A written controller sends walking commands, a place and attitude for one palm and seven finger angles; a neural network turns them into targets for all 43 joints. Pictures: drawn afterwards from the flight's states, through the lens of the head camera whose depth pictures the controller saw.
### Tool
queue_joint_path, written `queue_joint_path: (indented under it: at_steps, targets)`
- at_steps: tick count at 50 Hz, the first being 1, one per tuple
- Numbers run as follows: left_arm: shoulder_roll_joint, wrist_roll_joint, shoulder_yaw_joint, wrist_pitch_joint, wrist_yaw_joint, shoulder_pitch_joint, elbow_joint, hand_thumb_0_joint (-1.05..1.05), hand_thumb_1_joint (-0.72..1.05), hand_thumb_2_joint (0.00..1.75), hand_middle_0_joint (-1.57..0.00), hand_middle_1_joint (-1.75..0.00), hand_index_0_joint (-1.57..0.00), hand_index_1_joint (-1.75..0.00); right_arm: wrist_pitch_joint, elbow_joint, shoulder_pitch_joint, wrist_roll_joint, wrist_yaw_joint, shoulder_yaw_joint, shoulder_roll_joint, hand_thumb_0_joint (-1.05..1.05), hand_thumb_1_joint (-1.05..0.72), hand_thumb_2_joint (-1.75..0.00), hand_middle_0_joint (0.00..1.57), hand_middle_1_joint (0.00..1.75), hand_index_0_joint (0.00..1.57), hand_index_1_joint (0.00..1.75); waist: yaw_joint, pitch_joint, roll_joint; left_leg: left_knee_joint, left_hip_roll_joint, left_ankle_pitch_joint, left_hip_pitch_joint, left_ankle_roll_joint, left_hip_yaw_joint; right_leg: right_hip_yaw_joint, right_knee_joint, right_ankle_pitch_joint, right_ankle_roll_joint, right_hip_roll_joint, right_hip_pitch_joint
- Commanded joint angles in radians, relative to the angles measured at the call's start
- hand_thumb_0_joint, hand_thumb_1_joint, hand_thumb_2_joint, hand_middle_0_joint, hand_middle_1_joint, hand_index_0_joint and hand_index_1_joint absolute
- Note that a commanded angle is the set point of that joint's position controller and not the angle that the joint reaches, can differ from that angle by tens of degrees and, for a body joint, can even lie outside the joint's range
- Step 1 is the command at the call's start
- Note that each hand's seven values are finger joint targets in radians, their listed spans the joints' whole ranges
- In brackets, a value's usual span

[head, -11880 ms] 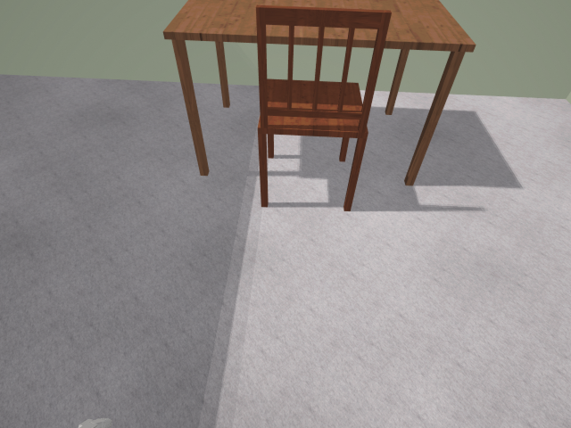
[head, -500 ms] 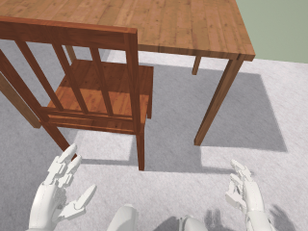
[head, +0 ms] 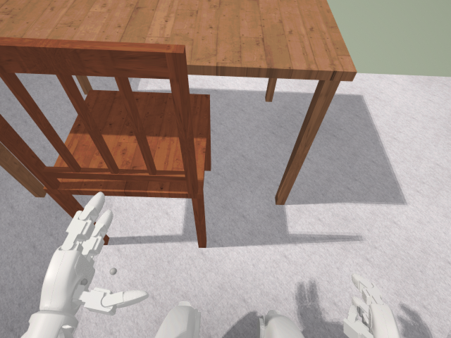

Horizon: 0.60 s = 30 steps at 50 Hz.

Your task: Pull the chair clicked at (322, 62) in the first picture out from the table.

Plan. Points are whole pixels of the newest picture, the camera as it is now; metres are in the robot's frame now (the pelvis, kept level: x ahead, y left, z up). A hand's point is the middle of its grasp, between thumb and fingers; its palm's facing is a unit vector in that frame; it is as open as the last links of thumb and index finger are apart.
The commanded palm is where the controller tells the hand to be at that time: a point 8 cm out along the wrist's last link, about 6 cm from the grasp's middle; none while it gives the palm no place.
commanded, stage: raise the hand toward the chair's back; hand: left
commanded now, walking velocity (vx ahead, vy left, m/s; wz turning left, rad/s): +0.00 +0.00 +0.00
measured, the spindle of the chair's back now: (94, 131) +0.51 +0.31 +0.02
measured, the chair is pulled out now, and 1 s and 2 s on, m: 0.00 0.00 0.00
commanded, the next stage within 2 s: aim the fingers beside a spindle in 1.04 s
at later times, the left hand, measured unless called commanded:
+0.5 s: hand (98, 244) +0.25 +0.21 +0.06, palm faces +0.01 -1.00 -0.08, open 16.9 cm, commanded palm +0.23 +0.27 +0.06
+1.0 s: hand (104, 238) +0.26 +0.20 +0.06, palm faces +0.01 -1.00 -0.07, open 16.9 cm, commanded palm +0.24 +0.26 +0.06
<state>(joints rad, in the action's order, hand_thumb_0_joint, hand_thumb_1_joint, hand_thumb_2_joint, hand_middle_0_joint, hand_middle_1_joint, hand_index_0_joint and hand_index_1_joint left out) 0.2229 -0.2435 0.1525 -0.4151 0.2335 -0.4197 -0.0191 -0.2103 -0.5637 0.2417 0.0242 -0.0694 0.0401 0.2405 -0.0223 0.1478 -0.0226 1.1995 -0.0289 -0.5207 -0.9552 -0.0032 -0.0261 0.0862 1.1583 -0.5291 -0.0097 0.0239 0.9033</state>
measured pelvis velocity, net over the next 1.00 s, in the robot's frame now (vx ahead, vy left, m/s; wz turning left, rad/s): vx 0.02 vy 0.00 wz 0.01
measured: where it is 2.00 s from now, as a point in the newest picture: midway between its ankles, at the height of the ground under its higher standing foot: outside the picture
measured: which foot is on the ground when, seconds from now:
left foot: down 0.00-1.00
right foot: down 0.00-1.00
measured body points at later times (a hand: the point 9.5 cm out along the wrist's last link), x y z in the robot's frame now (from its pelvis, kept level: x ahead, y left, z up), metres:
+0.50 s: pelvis +0.01 +0.01 +0.01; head +0.08 +0.02 +0.46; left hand +0.25 +0.26 +0.06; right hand +0.20 -0.22 -0.07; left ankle +0.03 +0.12 -0.64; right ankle +0.02 -0.12 -0.64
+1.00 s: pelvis +0.02 +0.00 +0.01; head +0.09 +0.01 +0.46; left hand +0.25 +0.26 +0.07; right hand +0.19 -0.24 -0.07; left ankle +0.03 +0.12 -0.64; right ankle +0.02 -0.12 -0.64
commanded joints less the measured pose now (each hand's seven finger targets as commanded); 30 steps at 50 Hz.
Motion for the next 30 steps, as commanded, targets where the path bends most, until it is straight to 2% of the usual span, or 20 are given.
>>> queue_joint_path:
  at_steps: [1, 6, 7, 10, 11, 15, 18, 19, 21, 23, 27, 30]
  targets:
    - [0.118, -0.016, 0.086, -0.07, -0.019, 0.03, -0.225, 0.0, -0.36, 0.36, -0.07, -0.1, -0.07, -0.1, -0.06, 0.175, -0.065, -0.002, -0.002, 0.03, 0.111, 0.0, -0.9, -0.9, 0.2, 0.3, 0.2, 0.3, 0.019, 0.212, -0.049, -0.218, 0.026, 0.199, 0.204, -0.022, -0.02, -0.008, -0.186, 0.12, -0.015, -0.038, -0.116]
    - [0.111, -0.005, 0.075, -0.053, -0.024, 0.056, -0.195, 0.0, -0.48, 0.31, -0.06, -0.08, -0.06, -0.08, -0.042, 0.179, -0.061, -0.005, 0.004, 0.023, 0.114, 0.0, -0.9, -0.9, 0.2, 0.3, 0.2, 0.3, 0.007, 0.183, -0.045, -0.227, 0.023, 0.223, 0.214, -0.017, -0.029, 0.003, -0.187, 0.153, -0.016, -0.041, -0.116]
    - [0.109, -0.002, 0.067, -0.051, -0.018, 0.065, -0.202, 0.0, -0.5, 0.3, -0.06, -0.08, -0.06, -0.08, -0.04, 0.186, -0.062, -0.005, 0.007, 0.021, 0.117, 0.0, -0.9, -0.9, 0.2, 0.3, 0.2, 0.3, 0.008, 0.189, -0.065, -0.23, 0.023, 0.222, 0.225, -0.015, -0.028, 0.004, -0.186, 0.152, -0.015, -0.04, -0.111]
    - [0.118, -0.007, 0.071, -0.037, -0.004, 0.089, -0.189, 0.0, -0.5, 0.3, -0.06, -0.08, -0.06, -0.08, -0.035, 0.191, -0.056, -0.003, 0.007, 0.016, 0.121, 0.0, -0.9, -0.9, 0.2, 0.3, 0.2, 0.3, 0.0, 0.183, -0.05, -0.235, 0.023, 0.208, 0.229, -0.015, -0.03, 0.003, -0.199, 0.148, -0.013, -0.041, -0.115]
    - [0.132, -0.007, 0.081, -0.036, 0.0, 0.107, -0.195, 0.0, -0.5, 0.3, -0.06, -0.08, -0.06, -0.08, -0.035, 0.19, -0.056, -0.004, 0.004, 0.014, 0.121, 0.0, -0.9, -0.9, 0.2, 0.3, 0.2, 0.3, 0.004, 0.19, -0.067, -0.236, 0.023, 0.226, 0.24, -0.015, -0.033, 0.005, -0.194, 0.161, -0.016, -0.042, -0.116]
    - [0.138, -0.022, 0.102, -0.022, 0.016, 0.126, -0.18, 0.0, -0.5, 0.3, -0.06, -0.08, -0.06, -0.08, -0.032, 0.19, -0.05, -0.003, 0.004, 0.01, 0.121, 0.0, -0.9, -0.9, 0.2, 0.3, 0.2, 0.3, 0.006, 0.206, -0.043, -0.237, 0.023, 0.255, 0.255, -0.014, -0.034, 0.006, -0.201, 0.19, -0.014, -0.042, -0.137]
    - [0.145, -0.025, 0.111, -0.017, 0.027, 0.154, -0.177, 0.0, -0.5, 0.3, -0.06, -0.08, -0.06, -0.08, -0.033, 0.184, -0.045, -0.003, 0.005, 0.007, 0.121, 0.0, -0.9, -0.9, 0.2, 0.3, 0.2, 0.3, 0.007, 0.216, -0.072, -0.242, 0.022, 0.28, 0.27, -0.011, -0.036, 0.007, -0.2, 0.208, -0.016, -0.042, -0.143]
    - [0.146, -0.025, 0.113, -0.014, 0.028, 0.159, -0.167, 0.0, -0.5, 0.3, -0.06, -0.08, -0.06, -0.08, -0.033, 0.182, -0.043, -0.002, 0.005, 0.008, 0.121, 0.0, -0.9, -0.9, 0.2, 0.3, 0.2, 0.3, 0.003, 0.211, -0.048, -0.243, 0.021, 0.285, 0.272, -0.011, -0.037, 0.009, -0.202, 0.214, -0.015, -0.043, -0.146]
    - [0.162, -0.028, 0.131, -0.008, 0.034, 0.172, -0.146, 0.0, -0.5, 0.3, -0.06, -0.08, -0.06, -0.08, -0.031, 0.177, -0.041, -0.003, 0.003, 0.008, 0.124, 0.0, -0.9, -0.9, 0.2, 0.3, 0.2, 0.3, 0.007, 0.221, -0.041, -0.242, 0.023, 0.3, 0.264, -0.013, -0.036, 0.006, -0.202, 0.227, -0.014, -0.043, -0.162]
    - [0.165, -0.033, 0.135, -0.009, 0.042, 0.184, -0.157, 0.0, -0.5, 0.3, -0.06, -0.08, -0.06, -0.08, -0.033, 0.173, -0.037, -0.002, 0.004, 0.009, 0.125, 0.0, -0.9, -0.9, 0.2, 0.3, 0.2, 0.3, 0.005, 0.238, -0.062, -0.242, 0.024, 0.323, 0.284, -0.012, -0.032, 0.004, -0.205, 0.251, -0.014, -0.04, -0.17]
    - [0.174, -0.043, 0.152, 0.0, 0.051, 0.206, -0.109, 0.0, -0.5, 0.3, -0.06, -0.08, -0.06, -0.08, -0.031, 0.168, -0.037, 0.002, 0.002, 0.009, 0.13, 0.0, -0.9, -0.9, 0.2, 0.3, 0.2, 0.3, 0.002, 0.209, -0.037, -0.254, 0.025, 0.293, 0.266, -0.013, -0.029, 0.002, -0.222, 0.229, -0.011, -0.042, -0.175]
    - [0.162, -0.05, 0.148, -0.002, 0.058, 0.18, -0.111, 0.0, -0.5, 0.3, -0.06, -0.08, -0.06, -0.08, -0.034, 0.169, -0.036, 0.002, 0.005, 0.013, 0.129, 0.0, -0.9, -0.9, 0.2, 0.3, 0.2, 0.3, 0.011, 0.228, -0.035, -0.256, 0.026, 0.317, 0.276, -0.014, -0.023, 0.0, -0.224, 0.255, -0.012, -0.04, -0.202]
